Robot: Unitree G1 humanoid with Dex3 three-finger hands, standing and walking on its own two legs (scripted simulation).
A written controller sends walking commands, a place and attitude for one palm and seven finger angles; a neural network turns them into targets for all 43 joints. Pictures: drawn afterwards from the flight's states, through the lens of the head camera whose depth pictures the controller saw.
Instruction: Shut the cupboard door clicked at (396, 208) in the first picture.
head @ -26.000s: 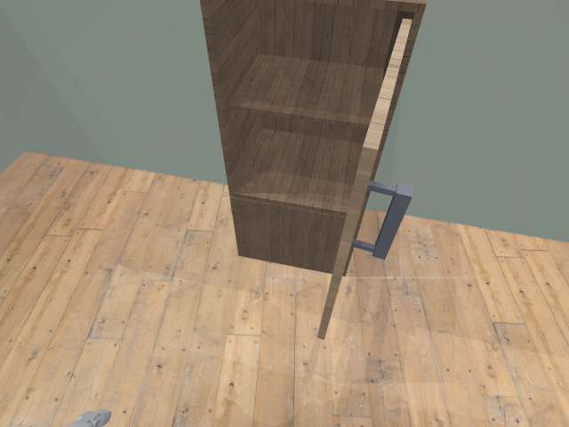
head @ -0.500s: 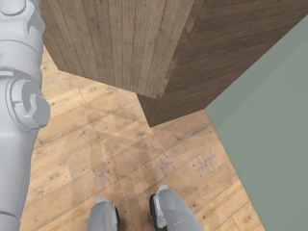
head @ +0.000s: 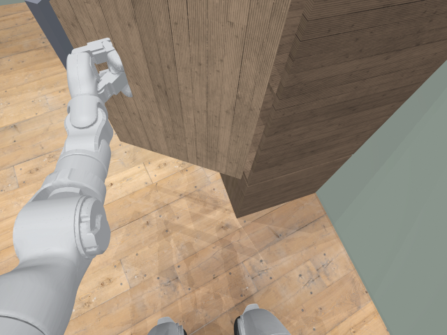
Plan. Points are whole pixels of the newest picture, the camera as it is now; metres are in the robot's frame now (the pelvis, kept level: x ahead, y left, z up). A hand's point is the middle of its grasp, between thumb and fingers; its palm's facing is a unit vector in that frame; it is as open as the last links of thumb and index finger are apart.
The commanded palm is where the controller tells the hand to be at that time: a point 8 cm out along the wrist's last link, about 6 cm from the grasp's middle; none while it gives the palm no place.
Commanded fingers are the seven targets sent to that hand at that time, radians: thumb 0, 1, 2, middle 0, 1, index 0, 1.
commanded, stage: pull the fist back off the door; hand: left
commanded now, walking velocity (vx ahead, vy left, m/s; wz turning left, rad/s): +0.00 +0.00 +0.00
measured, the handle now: (66, 35) +0.66 +0.20 +0.10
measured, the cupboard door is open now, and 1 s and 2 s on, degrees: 53 53 53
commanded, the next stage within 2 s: draw the hand back to the body in 0.22 s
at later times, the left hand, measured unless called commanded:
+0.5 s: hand (123, 97) +0.48 +0.09 +0.12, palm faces +0.07 -1.00 -0.02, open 3.1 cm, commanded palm +0.42 +0.16 +0.12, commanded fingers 0.00 0.90 0.90 -1.30 -1.50 -1.30 -1.50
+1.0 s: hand (40, 199) +0.31 +0.17 +0.16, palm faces +0.15 -0.97 -0.19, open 3.1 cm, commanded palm +0.26 +0.22 +0.17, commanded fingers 0.00 0.90 0.90 -0.92 -1.08 -0.92 -1.08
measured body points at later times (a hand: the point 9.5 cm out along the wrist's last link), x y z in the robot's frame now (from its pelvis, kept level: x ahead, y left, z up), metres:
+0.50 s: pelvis -0.01 -0.01 +0.01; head +0.07 -0.02 +0.45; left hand +0.47 +0.15 +0.12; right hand +0.02 -0.25 -0.13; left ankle -0.02 +0.12 -0.69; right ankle -0.02 -0.12 -0.69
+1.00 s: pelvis -0.02 -0.01 +0.04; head -0.03 -0.04 +0.49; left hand +0.30 +0.22 +0.17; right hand +0.16 -0.25 -0.05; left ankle -0.02 +0.12 -0.69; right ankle -0.02 -0.12 -0.69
